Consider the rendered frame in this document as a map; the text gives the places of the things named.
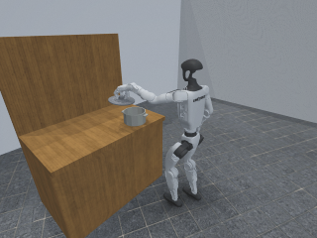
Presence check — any robot left upper arm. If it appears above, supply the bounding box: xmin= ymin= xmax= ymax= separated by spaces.
xmin=148 ymin=90 xmax=188 ymax=105

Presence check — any robot right upper arm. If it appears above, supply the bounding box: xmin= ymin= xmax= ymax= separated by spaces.
xmin=200 ymin=85 xmax=214 ymax=116

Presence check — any table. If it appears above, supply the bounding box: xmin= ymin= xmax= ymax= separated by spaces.
xmin=0 ymin=33 xmax=165 ymax=238

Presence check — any right robot forearm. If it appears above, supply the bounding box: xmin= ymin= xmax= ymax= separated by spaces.
xmin=198 ymin=114 xmax=211 ymax=128

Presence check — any humanoid robot head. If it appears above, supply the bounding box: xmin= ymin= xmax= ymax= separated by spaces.
xmin=181 ymin=59 xmax=203 ymax=92

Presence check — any lid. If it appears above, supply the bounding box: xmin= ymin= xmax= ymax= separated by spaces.
xmin=108 ymin=95 xmax=135 ymax=106

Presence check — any left robot hand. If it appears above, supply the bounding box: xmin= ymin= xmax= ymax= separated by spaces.
xmin=114 ymin=84 xmax=130 ymax=100

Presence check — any pot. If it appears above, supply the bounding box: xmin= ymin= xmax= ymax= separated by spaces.
xmin=121 ymin=106 xmax=149 ymax=127

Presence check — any robot left foot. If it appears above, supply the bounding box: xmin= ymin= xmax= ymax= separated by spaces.
xmin=163 ymin=192 xmax=182 ymax=207

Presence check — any left robot forearm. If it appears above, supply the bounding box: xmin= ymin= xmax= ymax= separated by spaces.
xmin=126 ymin=82 xmax=155 ymax=101

